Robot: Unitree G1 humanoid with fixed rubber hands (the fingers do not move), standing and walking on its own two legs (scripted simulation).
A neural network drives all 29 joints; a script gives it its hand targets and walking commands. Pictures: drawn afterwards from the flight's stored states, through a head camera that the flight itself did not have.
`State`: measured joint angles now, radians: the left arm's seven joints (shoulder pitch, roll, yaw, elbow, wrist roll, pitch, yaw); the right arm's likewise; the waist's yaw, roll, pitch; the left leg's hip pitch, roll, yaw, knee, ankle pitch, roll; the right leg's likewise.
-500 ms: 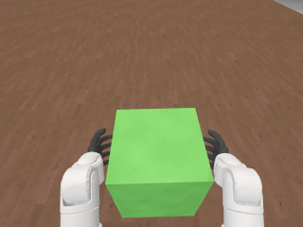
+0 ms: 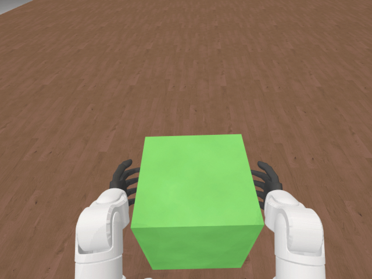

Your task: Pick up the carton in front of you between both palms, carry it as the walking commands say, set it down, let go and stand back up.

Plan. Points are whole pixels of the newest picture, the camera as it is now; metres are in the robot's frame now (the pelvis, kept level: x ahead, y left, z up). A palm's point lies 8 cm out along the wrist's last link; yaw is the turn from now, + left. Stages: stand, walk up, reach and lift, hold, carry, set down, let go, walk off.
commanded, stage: carry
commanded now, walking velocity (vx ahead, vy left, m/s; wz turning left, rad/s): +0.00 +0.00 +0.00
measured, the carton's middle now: (195, 204) +0.29 +0.00 +0.02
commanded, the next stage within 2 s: hold in 1.98 s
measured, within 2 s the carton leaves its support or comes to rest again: neither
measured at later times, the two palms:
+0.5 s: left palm (135, 121) +0.50 +0.16 +0.09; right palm (244, 125) +0.48 -0.13 +0.09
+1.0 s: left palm (143, 126) +0.53 +0.15 +0.05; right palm (243, 129) +0.52 -0.14 +0.04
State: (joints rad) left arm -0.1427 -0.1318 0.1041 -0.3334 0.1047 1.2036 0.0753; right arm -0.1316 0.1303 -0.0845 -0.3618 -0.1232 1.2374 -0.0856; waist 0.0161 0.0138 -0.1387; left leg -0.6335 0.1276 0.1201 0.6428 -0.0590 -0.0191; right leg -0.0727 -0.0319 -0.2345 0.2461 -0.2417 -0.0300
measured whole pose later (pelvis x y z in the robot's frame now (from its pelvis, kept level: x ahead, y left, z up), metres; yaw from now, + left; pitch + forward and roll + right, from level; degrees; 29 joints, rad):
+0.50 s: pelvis +0.23 +0.02 -0.01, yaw -2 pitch +3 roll +0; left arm -0.15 -0.13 0.10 -0.34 0.13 1.21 0.08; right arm -0.14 0.13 -0.09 -0.34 -0.11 1.22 -0.08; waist -0.01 0.00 -0.14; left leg -0.28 0.05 0.22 0.47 -0.24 0.03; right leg -0.26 -0.07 -0.14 0.48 -0.26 0.01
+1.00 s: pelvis +0.26 +0.01 -0.02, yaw -1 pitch +3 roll +0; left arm -0.13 -0.13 0.11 -0.10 0.17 1.01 0.05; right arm -0.12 0.13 -0.09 -0.11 -0.17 1.03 -0.05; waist 0.00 0.00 -0.15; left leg -0.28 0.08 0.20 0.56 -0.33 0.00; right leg -0.25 -0.06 -0.16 0.56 -0.36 -0.01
